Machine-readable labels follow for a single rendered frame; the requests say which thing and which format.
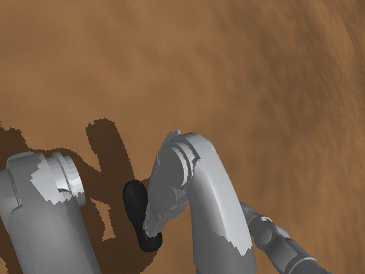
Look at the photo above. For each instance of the right robot hand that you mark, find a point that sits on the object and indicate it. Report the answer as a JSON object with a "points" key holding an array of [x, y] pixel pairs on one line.
{"points": [[249, 212]]}

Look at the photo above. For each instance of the right robot arm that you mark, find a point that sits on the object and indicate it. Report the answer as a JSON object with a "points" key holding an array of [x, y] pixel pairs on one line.
{"points": [[287, 256]]}

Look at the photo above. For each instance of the right robot foot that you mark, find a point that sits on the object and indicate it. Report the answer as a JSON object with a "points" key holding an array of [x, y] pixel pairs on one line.
{"points": [[135, 201]]}

